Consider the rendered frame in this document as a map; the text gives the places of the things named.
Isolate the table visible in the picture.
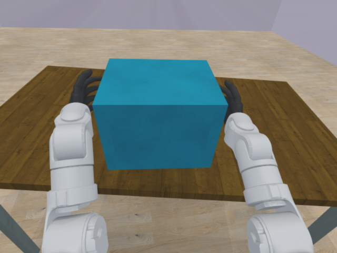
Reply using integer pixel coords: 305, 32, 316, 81
0, 65, 337, 253

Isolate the right robot hand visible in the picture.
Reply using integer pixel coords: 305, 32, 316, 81
219, 80, 243, 124

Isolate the robot right forearm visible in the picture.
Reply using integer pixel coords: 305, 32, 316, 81
224, 112, 314, 252

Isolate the carton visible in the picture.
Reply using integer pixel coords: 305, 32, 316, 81
92, 59, 228, 170

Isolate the robot right upper arm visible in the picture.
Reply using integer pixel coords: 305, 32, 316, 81
247, 211, 313, 253

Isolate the robot left upper arm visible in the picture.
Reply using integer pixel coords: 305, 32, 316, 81
43, 212, 108, 253

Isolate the left robot hand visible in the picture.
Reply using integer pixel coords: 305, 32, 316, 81
69, 69, 102, 112

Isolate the robot left forearm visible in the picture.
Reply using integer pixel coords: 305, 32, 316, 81
42, 102, 98, 253

